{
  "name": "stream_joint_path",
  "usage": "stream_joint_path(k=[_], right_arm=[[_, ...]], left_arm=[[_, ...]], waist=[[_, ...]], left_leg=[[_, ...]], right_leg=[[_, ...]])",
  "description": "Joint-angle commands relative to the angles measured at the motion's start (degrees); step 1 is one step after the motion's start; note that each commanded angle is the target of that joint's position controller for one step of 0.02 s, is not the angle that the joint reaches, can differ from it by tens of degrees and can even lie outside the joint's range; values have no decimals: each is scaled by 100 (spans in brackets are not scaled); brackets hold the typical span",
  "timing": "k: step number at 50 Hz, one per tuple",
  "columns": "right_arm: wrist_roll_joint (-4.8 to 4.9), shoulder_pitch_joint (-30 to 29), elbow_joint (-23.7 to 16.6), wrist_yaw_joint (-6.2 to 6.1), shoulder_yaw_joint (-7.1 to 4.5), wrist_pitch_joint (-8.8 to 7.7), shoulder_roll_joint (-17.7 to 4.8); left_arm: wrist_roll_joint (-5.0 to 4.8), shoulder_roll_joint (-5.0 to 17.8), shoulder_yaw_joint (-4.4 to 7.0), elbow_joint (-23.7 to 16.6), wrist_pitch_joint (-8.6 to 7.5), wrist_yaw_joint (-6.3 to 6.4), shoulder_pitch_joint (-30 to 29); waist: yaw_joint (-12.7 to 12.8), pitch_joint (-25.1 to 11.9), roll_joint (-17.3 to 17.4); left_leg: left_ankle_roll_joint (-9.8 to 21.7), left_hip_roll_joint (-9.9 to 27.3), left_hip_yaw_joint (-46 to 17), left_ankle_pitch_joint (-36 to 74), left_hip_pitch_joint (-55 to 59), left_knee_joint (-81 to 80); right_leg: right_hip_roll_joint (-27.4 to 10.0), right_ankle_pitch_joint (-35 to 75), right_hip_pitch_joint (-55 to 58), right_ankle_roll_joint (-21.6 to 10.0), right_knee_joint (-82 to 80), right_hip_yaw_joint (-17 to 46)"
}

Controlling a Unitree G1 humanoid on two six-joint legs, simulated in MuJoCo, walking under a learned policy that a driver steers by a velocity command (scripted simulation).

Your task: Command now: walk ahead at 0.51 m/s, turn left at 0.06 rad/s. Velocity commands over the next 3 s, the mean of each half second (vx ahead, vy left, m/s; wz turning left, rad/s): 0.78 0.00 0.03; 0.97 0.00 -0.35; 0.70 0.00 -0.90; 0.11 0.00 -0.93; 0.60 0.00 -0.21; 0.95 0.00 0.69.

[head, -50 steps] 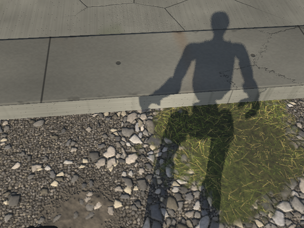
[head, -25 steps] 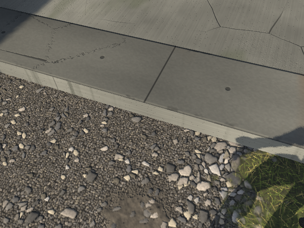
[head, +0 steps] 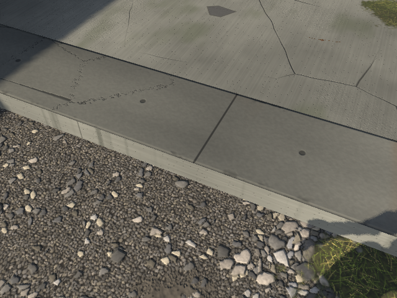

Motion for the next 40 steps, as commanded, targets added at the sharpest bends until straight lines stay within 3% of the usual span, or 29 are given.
stream_joint_path(k=[1,3,4,5,6,7,8,9,10,11,12,13,15,20,22,26,28,29,30,31,32,33,34,35,36,37,38,39,40], right_arm=[[71,3,-338,-21,-329,-197,-1027],[113,-130,-389,36,-379,-207,-1170],[-270,13,-149,147,-445,-176,-1359],[-260,-31,-132,198,-466,-173,-1329],[-204,-165,-118,210,-455,-163,-1264],[-207,-259,-98,201,-420,-165,-1157],[-271,-444,-101,195,-346,-191,-952],[-326,-844,-339,168,-167,-242,-312],[-155,-692,-644,119,-137,-288,-236],[-159,-689,-553,123,-186,-267,-555],[-233,-694,-429,201,-230,-261,-799],[-272,-480,-264,282,-239,-244,-846],[-367,-438,-130,414,-206,-129,-788],[-284,-1479,-394,449,-110,-30,-667],[-250,-1890,-493,474,-45,-48,-558],[-225,-2561,-659,510,53,-86,-463],[-239,-2595,-651,466,71,-116,-470],[-251,-2480,-612,413,54,-118,-520],[-272,-2156,-519,352,11,-119,-640],[-275,-1371,-297,279,-74,-127,-843],[-257,-4,157,190,-180,-148,-1033],[-378,1081,426,82,-320,-166,-1435],[-541,1030,440,66,-463,-213,-1881],[-386,771,414,128,-419,-224,-1531],[-369,243,502,125,-356,-270,-1218],[-361,1,554,145,-309,-332,-956],[-349,-119,626,130,-267,-381,-818],[-317,-110,730,121,-199,-423,-627],[-269,-87,827,137,-154,-476,-472]], left_arm=[[33,370,61,-597,-355,-132,-880],[63,255,-12,-568,-377,-196,-870],[554,248,-7,-614,-66,-319,-847],[512,307,21,-601,64,-336,-668],[431,375,47,-496,115,-299,-246],[407,518,101,-306,112,-234,382],[402,756,196,12,43,-142,1506],[561,1375,287,147,-48,-35,2641],[541,1667,304,-20,-84,-10,2086],[480,1368,262,-201,-55,-4,1263],[415,1045,184,-302,-88,-25,866],[397,860,125,-313,-122,-40,680],[381,668,45,-262,-212,0,696],[236,515,21,128,-329,-44,1452],[236,459,0,212,-358,-47,1583],[248,491,-24,468,-404,14,1861],[265,603,-22,582,-396,46,1830],[288,712,-11,626,-387,72,1825],[325,847,14,686,-360,107,1843],[383,997,50,733,-300,153,1810],[412,1076,76,712,-223,190,1585],[410,703,-19,572,-231,180,1607],[186,-293,-236,306,-290,25,2155],[178,402,-82,290,-331,52,1504],[125,513,-28,104,-325,49,845],[162,382,-88,114,-314,22,737],[222,266,-96,189,-238,-23,764],[304,142,-127,227,-135,-79,971],[322,25,-141,268,-36,-125,988]], waist=[[-236,589,771],[-169,446,877],[-110,320,952],[-20,403,1010],[234,427,844],[558,406,543],[1143,159,-116],[1634,-263,-1770],[1133,-15,-2057],[639,437,-901],[421,401,-386],[180,310,-270],[110,385,-520],[306,923,-202],[374,972,-246],[472,1162,-234],[373,1022,-276],[262,800,-424],[58,484,-637],[-337,-14,-805],[-972,-665,-781],[-1294,-1362,-332],[-556,-2019,1519],[-755,-1818,830],[-525,-617,436],[-335,-157,-5],[-135,133,-16],[80,219,224],[178,349,302]], left_leg=[[976,1561,-1908,-1361,698,-1658],[884,1263,-1266,-913,-4,-1632],[827,944,-891,-1161,-401,-1679],[827,962,-832,-1304,-830,-1647],[791,959,-770,-1477,-1282,-1439],[735,860,-673,-1410,-1782,-953],[644,548,-359,-811,-2416,439],[401,-96,238,-1171,-3163,3239],[403,-748,-492,-1263,-4430,4407],[462,-120,-657,-438,-4788,4818],[418,216,-419,112,-4449,4564],[297,460,-242,354,-3941,4211],[69,610,75,738,-3548,4082],[-140,661,452,1590,-4204,3066],[-120,578,654,1923,-3935,2367],[160,450,963,2227,-3401,1215],[368,219,1153,1927,-2908,792],[466,-24,1285,1623,-2451,747],[555,-267,1352,1253,-1938,800],[671,-457,1308,830,-1109,845],[794,-487,1219,705,357,637],[920,582,-14,-657,2156,729],[1425,2352,-3312,-3141,3666,-78],[1190,2316,-4381,-3707,3135,-1090],[982,2112,-3070,-2586,2111,-1146],[909,1968,-2306,-1489,1276,-1281],[725,1735,-1619,-853,676,-1436],[619,1604,-1125,-511,201,-1593],[539,1516,-726,-290,-37,-1745]], right_leg=[[-415,375,-1725,-114,-339,221],[-213,670,-587,7,-1028,-62],[95,434,156,94,-1294,-469],[152,687,752,114,-1411,-606],[187,877,1415,102,-1590,-679],[246,722,2196,72,-1639,-679],[96,296,3312,-21,-1803,-368],[-1423,-2024,3774,-214,-2837,1723],[-2139,-3657,3356,-605,-4302,4709],[-2305,-3491,2990,-788,-4169,4421],[-1991,-2704,2598,-707,-3902,3612],[-1620,-2147,2247,-612,-3922,2895],[-1205,-1575,1765,-625,-4258,2183],[-988,-61,1999,-871,-4781,1265],[-868,669,2045,-844,-4884,863],[-1023,2282,2570,-836,-5178,440],[-1040,4052,2995,-772,-4810,122],[-1098,5622,3162,-724,-4364,17],[-1179,7128,3343,-670,-3691,-43],[-1248,8006,3378,-610,-2650,-89],[-1162,7840,2896,-534,-1126,-227],[-899,5857,1416,-548,831,-154],[225,67,-1074,-414,3016,147],[215,-44,-1562,-642,3451,795],[-141,735,-1800,-652,3220,702],[-357,1029,-1570,-635,2902,642],[-488,1090,-1326,-592,2713,637],[-579,1107,-1021,-508,2579,649],[-663,1083,-962,-451,2537,639]])
Next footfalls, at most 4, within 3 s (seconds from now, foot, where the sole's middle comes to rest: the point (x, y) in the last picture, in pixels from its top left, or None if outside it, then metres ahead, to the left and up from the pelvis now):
0.16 right None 0.13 -0.15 -0.78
0.64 left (192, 291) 0.57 0.04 -0.78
1.10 right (236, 222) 0.84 -0.13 -0.78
1.38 left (225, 117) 1.33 -0.11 -0.67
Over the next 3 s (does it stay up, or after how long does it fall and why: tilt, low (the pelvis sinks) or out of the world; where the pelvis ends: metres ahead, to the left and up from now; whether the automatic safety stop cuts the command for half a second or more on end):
stays up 1.46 -0.73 0.09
